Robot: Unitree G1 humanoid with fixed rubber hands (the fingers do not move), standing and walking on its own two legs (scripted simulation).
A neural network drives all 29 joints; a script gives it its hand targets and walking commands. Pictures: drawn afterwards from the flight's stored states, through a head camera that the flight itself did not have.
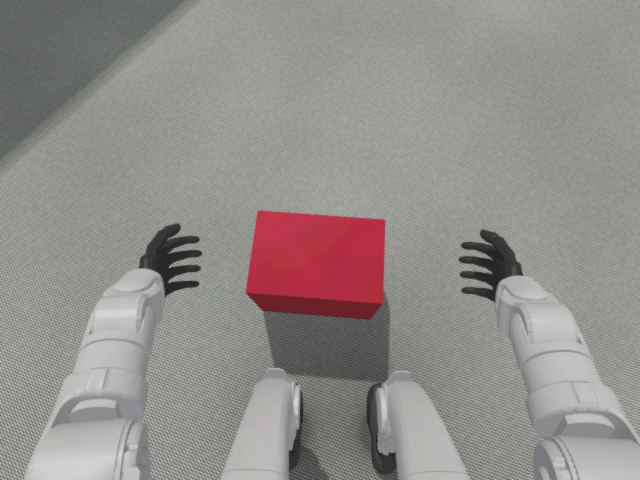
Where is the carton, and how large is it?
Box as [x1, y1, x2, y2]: [246, 210, 384, 319]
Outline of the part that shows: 258,210 247,279 246,293 262,310 367,319 371,317 382,303 384,220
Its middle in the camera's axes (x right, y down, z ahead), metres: +0.00 +0.08 +1.00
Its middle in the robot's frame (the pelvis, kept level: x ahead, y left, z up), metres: +0.50 +0.04 -0.56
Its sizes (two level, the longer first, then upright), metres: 0.299 0.196 0.254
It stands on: the floor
